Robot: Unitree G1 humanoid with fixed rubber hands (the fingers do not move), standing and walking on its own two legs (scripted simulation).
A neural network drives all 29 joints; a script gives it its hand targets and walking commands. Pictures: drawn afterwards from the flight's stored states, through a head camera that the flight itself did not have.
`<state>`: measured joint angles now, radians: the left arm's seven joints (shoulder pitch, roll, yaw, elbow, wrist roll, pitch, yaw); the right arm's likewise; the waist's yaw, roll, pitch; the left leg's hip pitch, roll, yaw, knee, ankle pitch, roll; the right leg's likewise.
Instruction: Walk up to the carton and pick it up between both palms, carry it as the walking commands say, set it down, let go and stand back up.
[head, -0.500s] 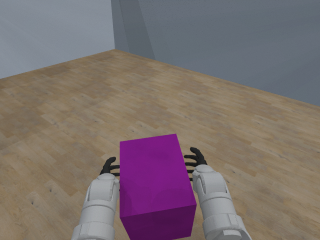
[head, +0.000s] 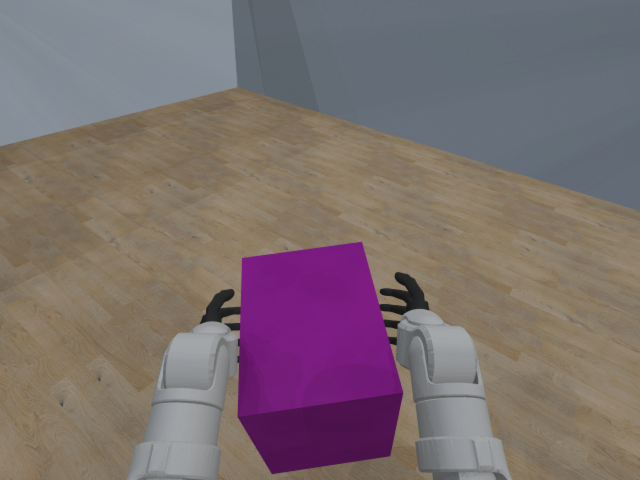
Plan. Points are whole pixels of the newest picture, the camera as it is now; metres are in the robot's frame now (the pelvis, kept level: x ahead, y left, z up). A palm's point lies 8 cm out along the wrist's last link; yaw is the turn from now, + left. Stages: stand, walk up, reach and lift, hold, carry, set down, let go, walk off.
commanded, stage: carry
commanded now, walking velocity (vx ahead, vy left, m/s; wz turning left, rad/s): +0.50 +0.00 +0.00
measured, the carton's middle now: (316, 358) +0.33 +0.00 +0.02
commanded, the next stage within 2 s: none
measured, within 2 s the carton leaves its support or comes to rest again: neither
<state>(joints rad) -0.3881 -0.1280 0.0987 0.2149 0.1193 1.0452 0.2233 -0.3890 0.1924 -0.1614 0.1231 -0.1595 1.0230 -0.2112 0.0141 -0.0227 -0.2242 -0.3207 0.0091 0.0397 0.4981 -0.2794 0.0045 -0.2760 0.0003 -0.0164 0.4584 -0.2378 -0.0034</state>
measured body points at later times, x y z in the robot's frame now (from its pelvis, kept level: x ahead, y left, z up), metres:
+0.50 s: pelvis +0.18 -0.04 -0.01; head +0.18 -0.04 +0.44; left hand +0.48 +0.09 +0.07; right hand +0.50 -0.16 +0.09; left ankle +0.09 +0.07 -0.73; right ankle +0.11 -0.11 -0.73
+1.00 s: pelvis +0.34 -0.06 -0.01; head +0.33 -0.06 +0.44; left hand +0.64 +0.07 +0.07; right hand +0.66 -0.19 +0.08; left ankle +0.27 +0.03 -0.74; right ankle +0.30 -0.16 -0.74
